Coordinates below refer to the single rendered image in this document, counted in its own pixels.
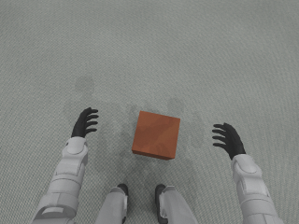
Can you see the carton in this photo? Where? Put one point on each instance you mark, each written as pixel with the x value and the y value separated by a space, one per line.
pixel 156 136

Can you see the right robot thigh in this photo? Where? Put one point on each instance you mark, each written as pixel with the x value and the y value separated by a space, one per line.
pixel 174 207

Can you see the left robot thigh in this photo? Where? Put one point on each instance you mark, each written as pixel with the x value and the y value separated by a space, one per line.
pixel 114 209

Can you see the robot thigh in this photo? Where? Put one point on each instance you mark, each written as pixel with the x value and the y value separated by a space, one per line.
pixel 114 209
pixel 174 207

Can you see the robot left hand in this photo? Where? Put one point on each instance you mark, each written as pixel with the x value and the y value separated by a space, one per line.
pixel 80 128

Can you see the robot left forearm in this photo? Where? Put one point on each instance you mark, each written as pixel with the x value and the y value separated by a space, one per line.
pixel 61 199

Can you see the robot right forearm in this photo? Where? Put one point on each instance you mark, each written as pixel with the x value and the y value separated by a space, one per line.
pixel 254 198

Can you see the robot right hand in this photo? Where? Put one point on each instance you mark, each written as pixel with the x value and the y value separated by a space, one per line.
pixel 234 145

